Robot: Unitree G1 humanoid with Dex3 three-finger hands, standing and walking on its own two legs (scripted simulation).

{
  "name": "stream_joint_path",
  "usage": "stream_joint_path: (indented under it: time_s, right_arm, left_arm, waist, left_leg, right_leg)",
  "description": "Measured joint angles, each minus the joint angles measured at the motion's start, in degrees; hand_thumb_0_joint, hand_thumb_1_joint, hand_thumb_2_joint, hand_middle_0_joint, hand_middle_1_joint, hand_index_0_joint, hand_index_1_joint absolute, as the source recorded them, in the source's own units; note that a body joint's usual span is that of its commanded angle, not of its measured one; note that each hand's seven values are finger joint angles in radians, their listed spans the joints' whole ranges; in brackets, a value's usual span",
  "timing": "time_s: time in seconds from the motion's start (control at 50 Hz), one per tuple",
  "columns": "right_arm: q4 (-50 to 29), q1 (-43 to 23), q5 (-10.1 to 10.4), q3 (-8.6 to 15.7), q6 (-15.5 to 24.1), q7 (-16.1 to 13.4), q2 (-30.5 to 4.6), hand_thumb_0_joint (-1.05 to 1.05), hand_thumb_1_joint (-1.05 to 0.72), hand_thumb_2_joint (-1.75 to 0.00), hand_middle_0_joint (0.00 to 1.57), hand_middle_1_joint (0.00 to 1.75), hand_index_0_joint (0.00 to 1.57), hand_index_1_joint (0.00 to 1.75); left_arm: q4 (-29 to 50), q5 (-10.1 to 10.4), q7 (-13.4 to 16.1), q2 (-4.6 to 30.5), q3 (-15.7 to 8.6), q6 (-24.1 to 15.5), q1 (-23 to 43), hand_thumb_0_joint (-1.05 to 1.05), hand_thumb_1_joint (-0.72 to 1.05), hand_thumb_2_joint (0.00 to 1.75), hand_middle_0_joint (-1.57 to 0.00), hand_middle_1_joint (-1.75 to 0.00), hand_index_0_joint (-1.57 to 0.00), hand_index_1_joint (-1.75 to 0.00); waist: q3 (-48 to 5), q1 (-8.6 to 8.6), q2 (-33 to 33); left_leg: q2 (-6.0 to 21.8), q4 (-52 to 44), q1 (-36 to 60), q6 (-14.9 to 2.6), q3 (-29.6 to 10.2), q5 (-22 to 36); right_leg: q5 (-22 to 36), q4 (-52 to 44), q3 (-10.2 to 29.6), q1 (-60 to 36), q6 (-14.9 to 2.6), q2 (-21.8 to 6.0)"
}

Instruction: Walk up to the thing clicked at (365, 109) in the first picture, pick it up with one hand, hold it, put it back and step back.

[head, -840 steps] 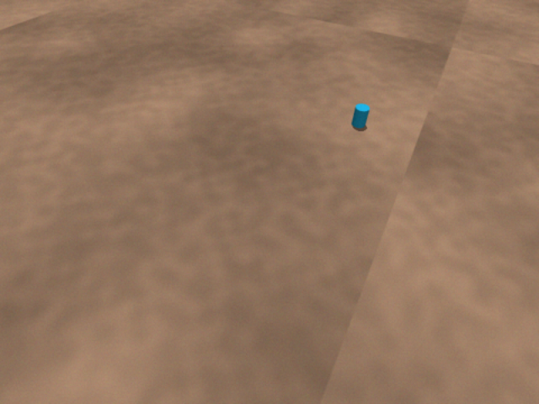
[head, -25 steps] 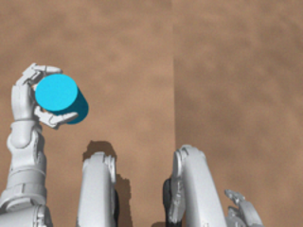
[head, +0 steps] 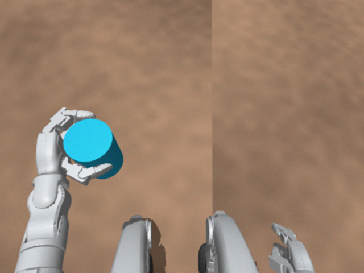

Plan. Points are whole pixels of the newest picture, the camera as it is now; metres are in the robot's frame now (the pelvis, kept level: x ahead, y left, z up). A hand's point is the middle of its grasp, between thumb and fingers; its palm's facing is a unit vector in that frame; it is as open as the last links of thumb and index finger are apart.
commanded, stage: lift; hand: left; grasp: from the side
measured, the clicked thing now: (97, 151) +0.38 +0.18 -0.01
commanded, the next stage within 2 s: hold in 1.16 s
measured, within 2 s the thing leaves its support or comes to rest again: neither
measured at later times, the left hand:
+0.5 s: hand (69, 122) +0.37 +0.19 +0.12, palm faces +0.10 -0.99 -0.04, open 11.8 cm
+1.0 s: hand (65, 100) +0.38 +0.18 +0.17, palm faces +0.10 -0.99 -0.02, open 11.8 cm
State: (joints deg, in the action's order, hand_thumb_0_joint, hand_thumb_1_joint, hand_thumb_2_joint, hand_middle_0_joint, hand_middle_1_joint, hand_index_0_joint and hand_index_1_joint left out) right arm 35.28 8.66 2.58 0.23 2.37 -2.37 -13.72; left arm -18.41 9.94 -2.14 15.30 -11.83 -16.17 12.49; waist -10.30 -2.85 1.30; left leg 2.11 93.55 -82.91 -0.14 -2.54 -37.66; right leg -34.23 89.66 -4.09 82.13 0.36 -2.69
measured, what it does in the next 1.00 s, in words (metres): rises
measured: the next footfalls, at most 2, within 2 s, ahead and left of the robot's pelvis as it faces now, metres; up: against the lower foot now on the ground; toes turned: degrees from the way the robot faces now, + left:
none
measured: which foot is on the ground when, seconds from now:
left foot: down 0.00-1.00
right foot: down 0.00-1.00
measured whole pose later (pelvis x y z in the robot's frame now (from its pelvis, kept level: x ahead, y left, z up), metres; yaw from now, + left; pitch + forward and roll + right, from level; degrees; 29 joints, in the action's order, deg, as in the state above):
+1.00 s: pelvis +0.04 +0.00 +0.14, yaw +1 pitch +11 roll -2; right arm 37.6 13.5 0.5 -0.2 2.7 -2.2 -12.4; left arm -25.5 8.9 -3.0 12.0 -8.0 -19.4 8.3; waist -3.7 -2.1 0.3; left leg 2.4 56.7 -39.6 0.1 -0.4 -27.8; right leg -24.6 53.3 -3.5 39.3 0.7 -1.6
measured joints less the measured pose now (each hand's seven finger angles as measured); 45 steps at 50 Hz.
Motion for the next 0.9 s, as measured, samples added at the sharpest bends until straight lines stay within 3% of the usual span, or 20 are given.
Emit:
stream_joint_path:
  time_s: [0.16, 0.32, 0.58, 0.9]
  right_arm:
    - [0.50, 1.67, -0.44, -0.18, 0.86, -0.10, 0.18, 0.01, -0.92, -0.90, 0.20, 0.29, 0.20, 0.30]
    - [0.94, 3.44, -0.75, -0.28, 1.21, 0.34, 0.15, 0.01, -0.93, -0.90, 0.20, 0.29, 0.20, 0.30]
    - [1.72, 4.41, -1.43, -0.94, 0.91, 0.23, 1.32, 0.01, -0.93, -0.90, 0.20, 0.29, 0.20, 0.30]
    - [2.13, 4.64, -1.90, -0.62, 0.44, 0.00, 1.44, 0.01, -0.93, -0.90, 0.20, 0.29, 0.20, 0.30]
  left_arm:
    - [-2.66, -1.01, 0.40, -0.01, 1.56, 0.12, -0.84, -0.06, -0.61, 0.97, -0.61, -0.98, -0.66, -1.02]
    - [-4.38, -0.52, -0.25, -0.90, 2.07, -0.93, -2.07, -0.06, -0.61, 0.97, -0.61, -0.98, -0.66, -1.02]
    - [-4.32, -1.07, 0.11, -2.21, 3.83, -2.00, -3.79, -0.06, -0.61, 0.97, -0.61, -0.98, -0.66, -1.02]
    - [-6.74, -1.17, -0.61, -2.98, 3.97, -2.68, -4.05, -0.06, -0.61, 0.97, -0.61, -0.98, -0.66, -1.02]
  waist:
    - [0.70, -0.16, -0.55]
    - [2.15, 0.13, -0.62]
    - [4.35, 0.79, -0.59]
    - [6.06, 0.71, -0.96]
  left_leg:
    - [0.26, -9.51, 11.81, -0.03, 0.35, 1.99]
    - [0.28, -17.03, 20.50, -0.24, 1.04, 4.09]
    - [0.15, -26.14, 30.88, -0.21, 1.78, 6.75]
    - [0.24, -35.12, 41.26, 0.18, 2.06, 9.33]
  right_leg:
    - [2.17, -9.85, -0.12, -11.97, 0.25, 0.46]
    - [4.38, -17.41, 0.23, -20.57, 0.56, 0.66]
    - [6.86, -26.10, 0.58, -30.66, 0.65, 0.75]
    - [9.23, -34.75, 0.54, -40.86, 0.41, 1.09]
